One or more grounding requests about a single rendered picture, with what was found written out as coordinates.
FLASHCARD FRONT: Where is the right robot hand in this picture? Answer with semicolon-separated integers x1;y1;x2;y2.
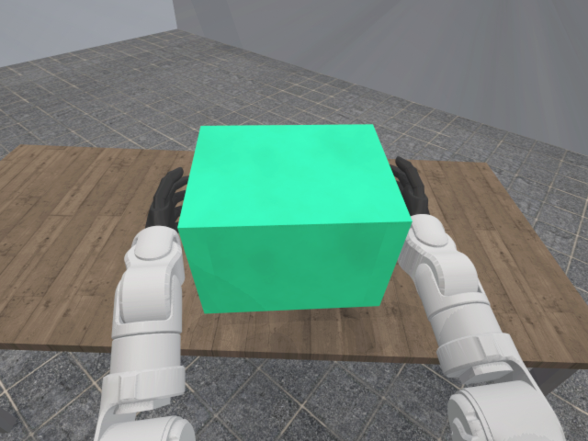
390;156;430;216

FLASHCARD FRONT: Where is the left robot forearm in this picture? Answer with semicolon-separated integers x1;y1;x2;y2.
94;226;185;441

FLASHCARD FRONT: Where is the carton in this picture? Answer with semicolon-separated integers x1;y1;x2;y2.
177;124;413;313

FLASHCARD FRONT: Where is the robot left upper arm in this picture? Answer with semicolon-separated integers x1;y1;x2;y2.
99;415;196;441

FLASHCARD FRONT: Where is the right robot forearm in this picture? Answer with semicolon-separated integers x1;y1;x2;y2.
398;214;566;441

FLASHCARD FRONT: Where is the left robot hand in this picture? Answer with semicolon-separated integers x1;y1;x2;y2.
145;167;189;233

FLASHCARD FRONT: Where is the table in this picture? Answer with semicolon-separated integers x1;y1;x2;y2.
0;144;588;433

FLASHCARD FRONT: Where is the robot right upper arm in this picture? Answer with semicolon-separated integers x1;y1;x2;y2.
447;380;564;441

